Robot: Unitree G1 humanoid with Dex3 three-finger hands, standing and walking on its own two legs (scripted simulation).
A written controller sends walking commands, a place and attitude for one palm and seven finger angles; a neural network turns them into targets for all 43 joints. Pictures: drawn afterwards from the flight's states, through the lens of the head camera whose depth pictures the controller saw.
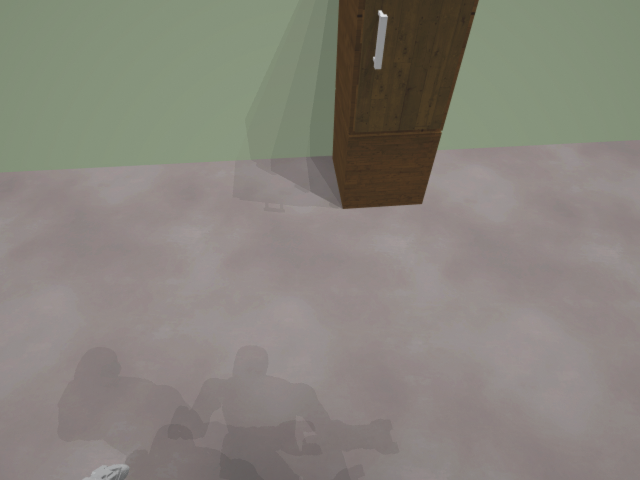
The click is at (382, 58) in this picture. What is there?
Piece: cupboard door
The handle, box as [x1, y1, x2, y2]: [373, 10, 387, 68]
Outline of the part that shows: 380,10 378,10 379,23 375,56 373,57 375,68 380,68 387,19 386,14 383,14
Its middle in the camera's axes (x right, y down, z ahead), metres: +0.18 -0.62 +1.21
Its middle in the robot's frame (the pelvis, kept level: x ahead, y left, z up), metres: +1.34 -0.12 +0.00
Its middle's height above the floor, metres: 0.77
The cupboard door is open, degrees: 0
